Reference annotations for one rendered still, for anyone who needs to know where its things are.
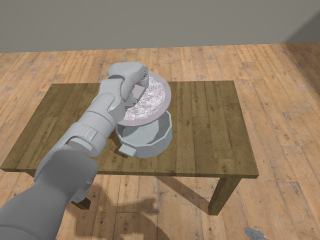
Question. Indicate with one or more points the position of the lid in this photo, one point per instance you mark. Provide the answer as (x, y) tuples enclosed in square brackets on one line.
[(152, 102)]

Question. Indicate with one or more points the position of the right robot hand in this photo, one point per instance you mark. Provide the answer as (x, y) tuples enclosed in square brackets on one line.
[(254, 234)]

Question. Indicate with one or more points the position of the robot left forearm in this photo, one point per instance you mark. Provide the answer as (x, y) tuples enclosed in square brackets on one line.
[(89, 134)]

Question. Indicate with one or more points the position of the table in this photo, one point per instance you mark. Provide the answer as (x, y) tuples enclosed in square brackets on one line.
[(209, 137)]

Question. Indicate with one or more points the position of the left robot hand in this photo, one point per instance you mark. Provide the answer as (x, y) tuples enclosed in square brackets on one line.
[(136, 72)]

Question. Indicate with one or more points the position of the left robot upper arm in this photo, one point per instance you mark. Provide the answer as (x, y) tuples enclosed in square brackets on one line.
[(37, 213)]

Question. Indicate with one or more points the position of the pot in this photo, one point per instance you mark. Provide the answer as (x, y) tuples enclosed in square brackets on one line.
[(146, 141)]

